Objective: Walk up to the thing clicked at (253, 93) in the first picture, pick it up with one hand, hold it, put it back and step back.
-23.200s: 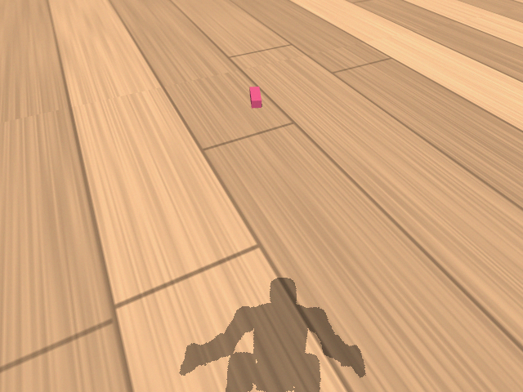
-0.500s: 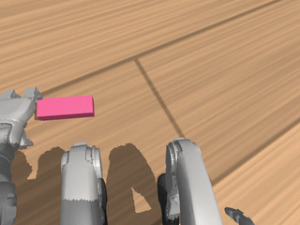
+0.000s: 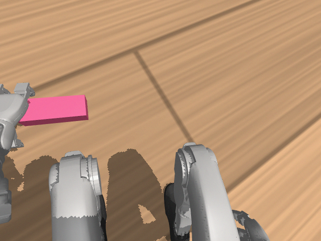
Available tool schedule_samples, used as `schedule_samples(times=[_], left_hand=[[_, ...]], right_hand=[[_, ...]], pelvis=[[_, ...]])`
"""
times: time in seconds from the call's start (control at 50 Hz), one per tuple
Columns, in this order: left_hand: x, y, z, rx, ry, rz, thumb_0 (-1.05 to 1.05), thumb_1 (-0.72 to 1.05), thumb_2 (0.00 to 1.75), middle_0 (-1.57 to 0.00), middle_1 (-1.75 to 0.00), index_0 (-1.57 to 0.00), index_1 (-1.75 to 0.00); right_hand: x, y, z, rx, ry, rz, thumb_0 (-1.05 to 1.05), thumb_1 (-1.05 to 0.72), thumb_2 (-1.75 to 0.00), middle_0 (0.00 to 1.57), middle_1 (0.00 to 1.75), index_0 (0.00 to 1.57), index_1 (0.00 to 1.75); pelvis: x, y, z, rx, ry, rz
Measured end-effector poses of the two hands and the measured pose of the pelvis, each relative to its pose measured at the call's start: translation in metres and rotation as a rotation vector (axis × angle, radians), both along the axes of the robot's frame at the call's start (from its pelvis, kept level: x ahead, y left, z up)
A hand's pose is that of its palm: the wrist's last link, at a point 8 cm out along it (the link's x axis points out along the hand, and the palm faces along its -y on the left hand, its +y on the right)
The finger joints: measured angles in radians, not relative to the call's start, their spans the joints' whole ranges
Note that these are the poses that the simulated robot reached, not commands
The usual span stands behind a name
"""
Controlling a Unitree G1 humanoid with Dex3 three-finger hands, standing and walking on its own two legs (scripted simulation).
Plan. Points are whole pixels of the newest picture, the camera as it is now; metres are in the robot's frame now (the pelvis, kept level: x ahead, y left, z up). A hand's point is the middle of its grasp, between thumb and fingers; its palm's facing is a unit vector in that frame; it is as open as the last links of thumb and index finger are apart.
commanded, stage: rise first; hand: left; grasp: from above
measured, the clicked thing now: (55, 110) +0.48 +0.29 -0.30
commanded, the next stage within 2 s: none
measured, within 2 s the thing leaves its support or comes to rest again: neither
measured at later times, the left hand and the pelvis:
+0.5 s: hand (23, 118) +0.42 +0.33 -0.18, palm faces -0.46 -0.08 -0.88, open 14.1 cm; pelvis +0.01 +0.00 -0.01, yaw -1 degrees
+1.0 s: hand (26, 115) +0.43 +0.33 -0.20, palm faces -0.46 -0.08 -0.88, open 14.1 cm; pelvis +0.00 +0.00 -0.02, yaw -2 degrees
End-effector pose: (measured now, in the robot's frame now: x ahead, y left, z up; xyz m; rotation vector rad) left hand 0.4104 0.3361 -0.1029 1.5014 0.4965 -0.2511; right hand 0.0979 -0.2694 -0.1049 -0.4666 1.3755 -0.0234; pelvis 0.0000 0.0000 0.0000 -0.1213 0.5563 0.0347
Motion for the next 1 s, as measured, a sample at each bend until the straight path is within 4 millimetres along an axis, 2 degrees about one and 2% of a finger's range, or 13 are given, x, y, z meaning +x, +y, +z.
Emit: schedule_samples(times=[0.28, 1.0], left_hand=[[0.014, -0.004, -0.015, -0.005, 0.005, 0.011, 0.0, -0.52, 0.99, -0.07, -1.03, -0.09, -1.01], [0.029, -0.008, -0.035, -0.01, 0.004, 0.011, 0.0, -0.54, 1.01, -0.07, -1.03, -0.08, -1.03]], right_hand=[[-0.011, -0.003, -0.003, -0.009, 0.05, -0.017, 0.0, -0.9, -0.9, 0.21, 0.3, 0.2, 0.3], [-0.027, -0.001, -0.003, -0.029, 0.066, 0.015, 0.0, -0.9, -0.9, 0.21, 0.3, 0.2, 0.3]], pelvis=[[0.006, 0.0, -0.006, -0.006, 0.009, -0.009], [0.004, 0.002, -0.019, -0.025, -0.016, -0.021]])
